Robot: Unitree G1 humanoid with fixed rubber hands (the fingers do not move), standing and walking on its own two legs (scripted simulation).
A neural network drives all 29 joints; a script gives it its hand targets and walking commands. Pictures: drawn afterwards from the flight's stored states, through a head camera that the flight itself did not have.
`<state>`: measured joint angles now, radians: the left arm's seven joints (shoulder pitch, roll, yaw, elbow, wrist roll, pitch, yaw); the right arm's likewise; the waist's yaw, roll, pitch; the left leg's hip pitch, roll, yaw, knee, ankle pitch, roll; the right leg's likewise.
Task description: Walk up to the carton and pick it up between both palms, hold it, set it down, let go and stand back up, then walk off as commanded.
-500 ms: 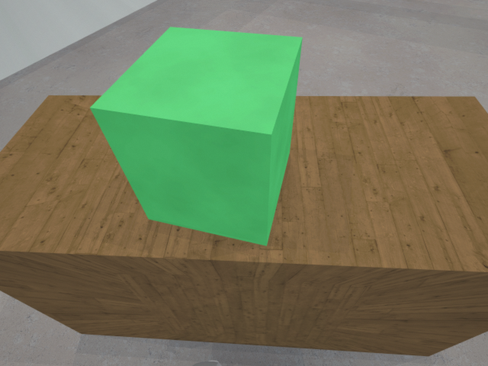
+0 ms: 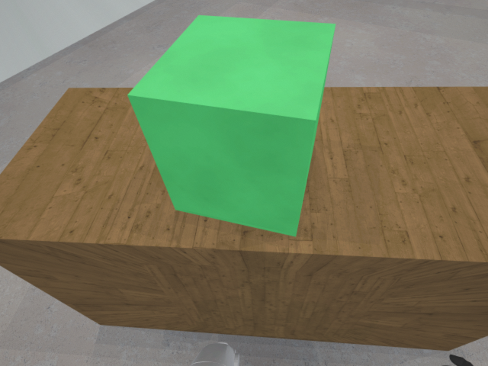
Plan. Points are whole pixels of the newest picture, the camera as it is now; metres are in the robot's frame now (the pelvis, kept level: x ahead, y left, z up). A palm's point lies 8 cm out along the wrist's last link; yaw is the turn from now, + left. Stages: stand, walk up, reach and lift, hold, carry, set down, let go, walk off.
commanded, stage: walk up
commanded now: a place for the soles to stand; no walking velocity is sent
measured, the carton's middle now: (247, 126) +0.51 +0.03 +0.10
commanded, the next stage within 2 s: reach and lift in 1.86 s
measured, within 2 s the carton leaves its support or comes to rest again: neither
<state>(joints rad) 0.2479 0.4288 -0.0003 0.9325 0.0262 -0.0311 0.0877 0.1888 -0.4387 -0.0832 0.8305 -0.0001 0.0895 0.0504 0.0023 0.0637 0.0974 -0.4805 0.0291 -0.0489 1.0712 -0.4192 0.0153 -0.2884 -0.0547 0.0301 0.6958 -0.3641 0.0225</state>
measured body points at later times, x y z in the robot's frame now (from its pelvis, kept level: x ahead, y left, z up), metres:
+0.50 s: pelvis -0.01 +0.10 +0.02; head +0.03 +0.11 +0.47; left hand +0.07 +0.43 -0.11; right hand +0.07 -0.21 -0.09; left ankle +0.02 +0.15 -0.71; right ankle -0.01 -0.06 -0.67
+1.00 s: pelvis -0.01 +0.05 +0.02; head +0.02 +0.05 +0.46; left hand +0.08 +0.34 -0.11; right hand +0.04 -0.26 -0.11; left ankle +0.02 +0.15 -0.71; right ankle +0.03 -0.07 -0.71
